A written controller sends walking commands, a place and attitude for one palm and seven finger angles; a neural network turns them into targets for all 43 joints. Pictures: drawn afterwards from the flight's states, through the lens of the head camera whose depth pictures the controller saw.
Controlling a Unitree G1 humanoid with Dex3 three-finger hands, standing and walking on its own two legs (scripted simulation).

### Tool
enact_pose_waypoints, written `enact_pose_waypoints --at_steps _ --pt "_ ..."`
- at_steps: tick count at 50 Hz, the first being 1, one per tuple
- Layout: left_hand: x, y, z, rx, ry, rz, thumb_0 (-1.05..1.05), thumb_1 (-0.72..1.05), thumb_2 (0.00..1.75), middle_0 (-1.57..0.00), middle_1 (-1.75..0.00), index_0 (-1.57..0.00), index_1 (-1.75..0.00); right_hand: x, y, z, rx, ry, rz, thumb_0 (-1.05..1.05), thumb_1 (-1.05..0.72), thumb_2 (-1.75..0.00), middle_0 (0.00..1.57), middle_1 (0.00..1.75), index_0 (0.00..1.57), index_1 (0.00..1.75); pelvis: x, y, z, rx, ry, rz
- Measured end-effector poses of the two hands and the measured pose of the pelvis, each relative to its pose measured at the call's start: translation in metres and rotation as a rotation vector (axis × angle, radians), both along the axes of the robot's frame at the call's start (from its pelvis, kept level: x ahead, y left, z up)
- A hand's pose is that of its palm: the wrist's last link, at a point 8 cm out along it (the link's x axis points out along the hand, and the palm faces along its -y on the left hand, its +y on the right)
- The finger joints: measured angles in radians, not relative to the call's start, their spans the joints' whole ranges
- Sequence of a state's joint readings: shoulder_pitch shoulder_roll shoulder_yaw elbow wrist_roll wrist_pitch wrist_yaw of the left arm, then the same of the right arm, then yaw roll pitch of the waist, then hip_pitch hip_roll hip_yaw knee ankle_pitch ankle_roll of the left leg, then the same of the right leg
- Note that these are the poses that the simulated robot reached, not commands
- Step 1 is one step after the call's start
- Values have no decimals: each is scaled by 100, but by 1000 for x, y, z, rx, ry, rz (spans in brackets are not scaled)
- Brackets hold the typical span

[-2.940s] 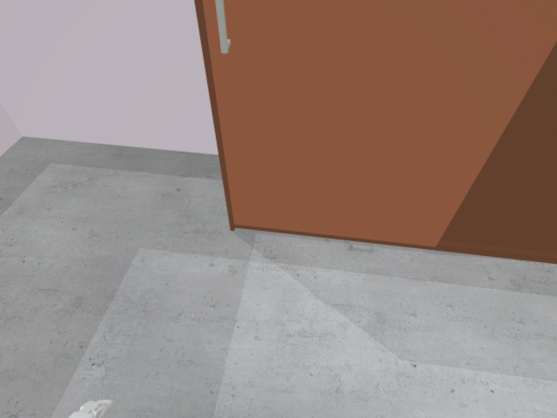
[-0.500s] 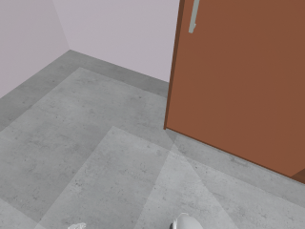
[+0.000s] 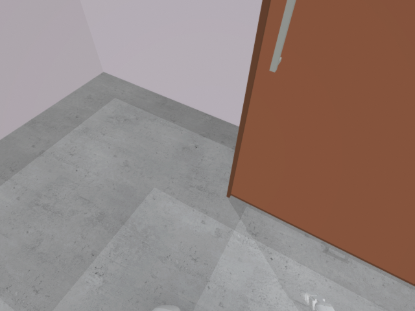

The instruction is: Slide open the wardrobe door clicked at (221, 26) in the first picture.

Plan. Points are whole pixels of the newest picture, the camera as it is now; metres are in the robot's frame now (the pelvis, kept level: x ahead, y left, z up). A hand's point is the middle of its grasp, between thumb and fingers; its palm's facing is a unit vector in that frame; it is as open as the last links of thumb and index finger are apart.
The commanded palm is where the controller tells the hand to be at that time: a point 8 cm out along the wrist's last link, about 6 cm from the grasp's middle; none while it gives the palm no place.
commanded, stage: turn to face it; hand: left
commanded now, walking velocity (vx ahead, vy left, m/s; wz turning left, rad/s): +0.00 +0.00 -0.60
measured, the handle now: (284, 33) +0.74 -0.09 +0.18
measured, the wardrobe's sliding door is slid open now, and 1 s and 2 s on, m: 0.00 0.00 0.00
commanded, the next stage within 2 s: take the last steps up to it in 0.46 s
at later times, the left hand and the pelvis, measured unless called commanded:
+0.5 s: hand (140, 294) +0.17 +0.17 -0.16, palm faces -0.26 -0.92 -0.29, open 7.4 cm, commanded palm none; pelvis +0.01 -0.01 -0.01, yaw -16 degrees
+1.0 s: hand out of the picture +0.10 +0.17 -0.18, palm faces -0.23 -0.96 -0.19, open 7.3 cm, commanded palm none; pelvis +0.07 -0.02 +0.00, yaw -19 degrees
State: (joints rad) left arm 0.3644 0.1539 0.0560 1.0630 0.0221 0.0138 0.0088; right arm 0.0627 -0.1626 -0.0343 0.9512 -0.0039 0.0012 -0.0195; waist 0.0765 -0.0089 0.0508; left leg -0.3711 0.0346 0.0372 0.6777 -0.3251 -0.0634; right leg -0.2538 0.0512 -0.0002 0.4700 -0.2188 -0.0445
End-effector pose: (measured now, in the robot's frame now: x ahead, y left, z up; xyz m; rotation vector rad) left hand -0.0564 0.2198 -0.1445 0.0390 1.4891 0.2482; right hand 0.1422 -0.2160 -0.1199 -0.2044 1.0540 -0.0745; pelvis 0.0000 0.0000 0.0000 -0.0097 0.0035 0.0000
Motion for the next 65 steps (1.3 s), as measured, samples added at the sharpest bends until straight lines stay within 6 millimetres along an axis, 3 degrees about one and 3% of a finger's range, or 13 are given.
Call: enact_pose_waypoints --at_steps 5,11,16,20,25,30,38,43,49,52,56,60,65 --pt "29 25 -14 -17 -15 -37 0 91 90 -20 -30 -20 -30 -11 15 2 -23 1 -46 0 -91 -90 20 30 20 30 6 16 -5 0 -14 -56" --pt "91 54 -5 22 -89 -162 0 91 90 -20 -30 -20 -30 -56 10 5 -33 69 -167 0 -91 -90 20 30 20 30 8 23 2 -3 -16 -140" --pt "142 61 6 67 -144 -268 0 91 90 -20 -29 -20 -30 -102 -6 1 -40 124 -287 0 -92 -90 20 30 20 30 10 20 4 -5 -7 -197" --pt "183 44 14 86 -197 -365 0 91 90 -20 -29 -20 -30 -145 -20 -7 -28 190 -373 0 -92 -90 20 30 20 30 9 11 3 -2 -4 -240" --pt "227 -2 22 100 -298 -487 0 91 90 -20 -29 -20 -30 -200 -39 -30 19 277 -467 0 -91 -90 20 30 20 30 6 -11 -8 23 -3 -286" --pt "238 -44 32 90 -368 -542 0 91 90 -20 -29 -20 -30 -230 -49 -40 49 352 -516 1 -91 -90 19 30 20 30 2 -26 -7 21 -11 -308" --pt "217 -69 29 18 -345 -512 -1 92 90 -21 -30 -21 -30 -217 -49 -26 79 300 -507 1 -92 -90 19 30 20 30 11 -38 5 16 -13 -330" --pt "197 -48 20 17 -276 -470 -1 93 90 -21 -30 -21 -30 -188 -47 -19 75 272 -479 1 -91 -90 19 30 20 30 27 -37 6 5 -12 -333" --pt "166 -9 1 12 -101 -399 -1 92 90 -20 -30 -21 -30 -125 -42 -11 35 196 -434 1 -91 -90 19 30 20 30 61 -22 2 -6 -11 -334" --pt "161 9 -10 8 -5 -383 0 91 90 -20 -30 -20 -30 -96 -37 -13 3 145 -431 1 -91 -90 19 30 20 30 82 -12 -7 -3 -12 -344" --pt "187 16 -4 8 44 -421 0 91 90 -20 -30 -20 -30 -85 -21 -10 10 150 -466 0 -91 -90 19 30 20 30 106 -5 -1 0 -10 -365" --pt "238 7 4 7 -27 -446 1 91 90 -20 -29 -20 -30 -89 2 -10 53 237 -489 0 -91 -90 19 30 20 30 129 -7 6 10 -8 -364" --pt "309 -22 7 -1 -135 -476 0 91 90 -20 -29 -20 -30 -98 26 -15 124 357 -528 0 -91 -90 20 30 20 30 158 -18 7 20 -14 -364"
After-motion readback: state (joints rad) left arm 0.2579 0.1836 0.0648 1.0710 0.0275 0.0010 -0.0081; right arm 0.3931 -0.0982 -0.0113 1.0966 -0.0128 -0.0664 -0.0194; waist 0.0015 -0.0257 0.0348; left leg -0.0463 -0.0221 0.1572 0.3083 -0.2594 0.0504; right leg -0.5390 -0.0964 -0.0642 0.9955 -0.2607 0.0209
